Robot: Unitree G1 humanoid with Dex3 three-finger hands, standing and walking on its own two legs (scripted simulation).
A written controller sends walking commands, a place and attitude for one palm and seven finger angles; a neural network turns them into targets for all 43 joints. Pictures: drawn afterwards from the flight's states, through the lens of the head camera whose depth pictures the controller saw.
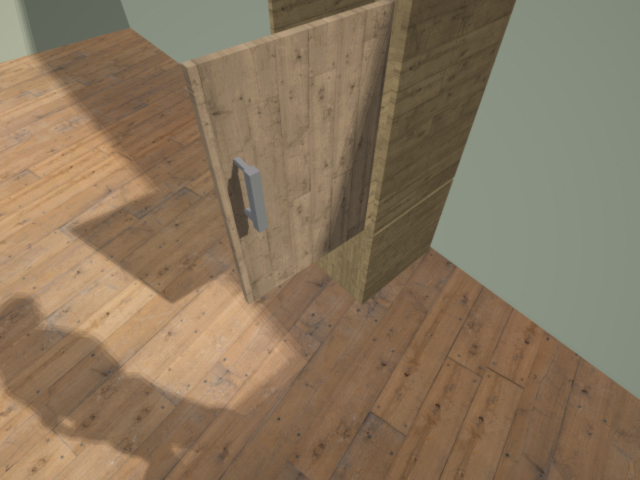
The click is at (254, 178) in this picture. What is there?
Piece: cupboard door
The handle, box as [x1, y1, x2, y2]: [234, 156, 267, 232]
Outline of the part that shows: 238,156 234,158 234,163 244,173 250,208 244,209 244,212 252,220 254,227 260,232 267,228 259,171 253,165 250,167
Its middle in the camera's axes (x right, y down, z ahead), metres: -0.13 -0.08 +0.68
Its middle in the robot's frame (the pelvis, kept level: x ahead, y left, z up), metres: +0.56 +0.16 +0.00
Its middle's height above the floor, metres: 0.79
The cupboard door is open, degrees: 88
